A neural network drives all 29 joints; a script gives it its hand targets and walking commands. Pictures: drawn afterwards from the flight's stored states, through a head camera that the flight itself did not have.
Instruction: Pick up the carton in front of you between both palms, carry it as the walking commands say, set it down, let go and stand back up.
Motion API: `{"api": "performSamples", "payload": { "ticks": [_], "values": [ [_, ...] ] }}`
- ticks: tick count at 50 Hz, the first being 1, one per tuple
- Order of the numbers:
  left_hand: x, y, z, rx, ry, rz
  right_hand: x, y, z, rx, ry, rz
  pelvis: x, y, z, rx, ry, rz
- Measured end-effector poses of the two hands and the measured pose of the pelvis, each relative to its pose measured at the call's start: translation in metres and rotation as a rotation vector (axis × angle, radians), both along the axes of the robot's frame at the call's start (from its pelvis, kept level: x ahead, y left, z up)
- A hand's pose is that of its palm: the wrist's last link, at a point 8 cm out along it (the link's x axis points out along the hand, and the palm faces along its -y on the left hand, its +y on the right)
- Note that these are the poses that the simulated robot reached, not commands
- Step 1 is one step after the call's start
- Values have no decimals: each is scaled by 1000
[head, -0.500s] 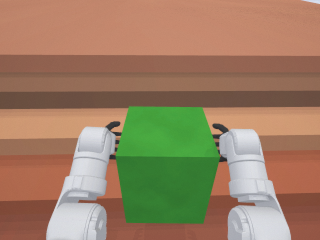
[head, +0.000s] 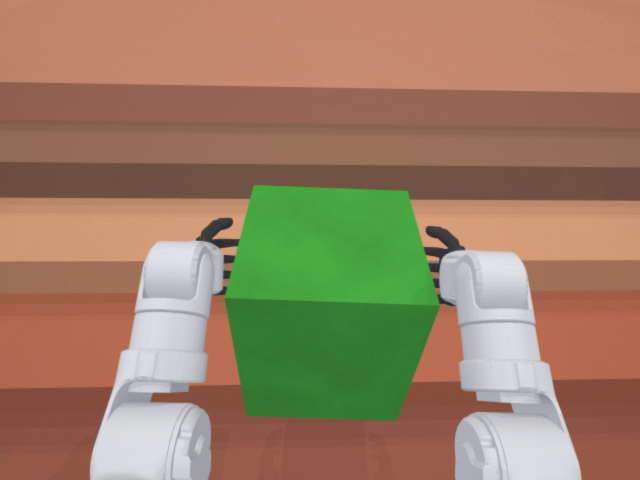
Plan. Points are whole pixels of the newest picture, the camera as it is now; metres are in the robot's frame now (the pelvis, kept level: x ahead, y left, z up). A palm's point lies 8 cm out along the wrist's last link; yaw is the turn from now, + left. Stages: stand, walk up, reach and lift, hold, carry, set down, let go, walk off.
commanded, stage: carry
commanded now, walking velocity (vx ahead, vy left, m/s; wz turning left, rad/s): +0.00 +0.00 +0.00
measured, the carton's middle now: (326, 304) +0.36 +0.00 +0.06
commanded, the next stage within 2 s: none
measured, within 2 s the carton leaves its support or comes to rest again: neither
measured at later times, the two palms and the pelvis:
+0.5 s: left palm (200, 258) +0.36 +0.16 +0.14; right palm (441, 269) +0.36 -0.14 +0.14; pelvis +0.01 +0.01 +0.00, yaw +0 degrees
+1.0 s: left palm (201, 258) +0.36 +0.16 +0.14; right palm (441, 268) +0.36 -0.14 +0.13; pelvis +0.01 +0.01 +0.00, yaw +0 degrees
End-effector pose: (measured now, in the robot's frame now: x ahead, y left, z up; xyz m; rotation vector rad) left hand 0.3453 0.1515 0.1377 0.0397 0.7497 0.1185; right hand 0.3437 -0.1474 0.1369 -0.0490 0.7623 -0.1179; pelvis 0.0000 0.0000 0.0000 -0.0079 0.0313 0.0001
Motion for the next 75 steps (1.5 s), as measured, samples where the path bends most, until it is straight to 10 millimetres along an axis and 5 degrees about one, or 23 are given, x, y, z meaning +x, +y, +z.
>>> {"api": "performSamples", "payload": {
  "ticks": [57,67,75],
  "values": [
    [17,10,2,6,-7,-5,15,10,1,5,-7,-5,15,10,3,5,-15,-2],
    [57,-7,49,11,-107,1,54,-8,41,28,-107,-8,39,-4,3,22,54,-17],
    [97,-26,42,4,-31,7,104,-26,46,42,-31,-25,87,-22,8,11,49,-35]
  ]
}}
